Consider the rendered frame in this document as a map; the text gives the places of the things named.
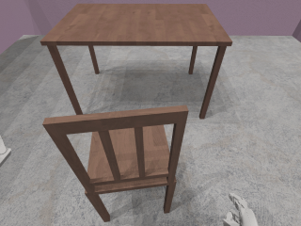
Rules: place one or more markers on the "robot left hand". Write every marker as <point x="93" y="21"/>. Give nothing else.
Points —
<point x="5" y="152"/>

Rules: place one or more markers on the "robot right hand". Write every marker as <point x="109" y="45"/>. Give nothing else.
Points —
<point x="245" y="217"/>

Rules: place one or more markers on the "table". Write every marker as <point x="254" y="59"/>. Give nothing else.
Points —
<point x="138" y="25"/>

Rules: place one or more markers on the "chair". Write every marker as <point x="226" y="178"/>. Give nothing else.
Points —
<point x="128" y="150"/>

